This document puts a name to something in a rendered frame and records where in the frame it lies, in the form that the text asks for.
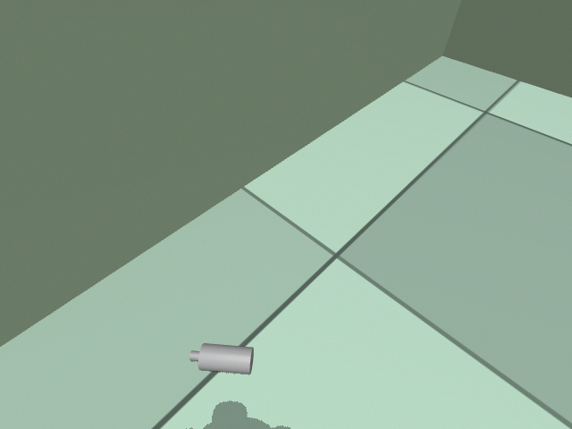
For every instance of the bottle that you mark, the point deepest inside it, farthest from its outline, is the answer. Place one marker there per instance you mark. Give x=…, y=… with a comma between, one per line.
x=224, y=358

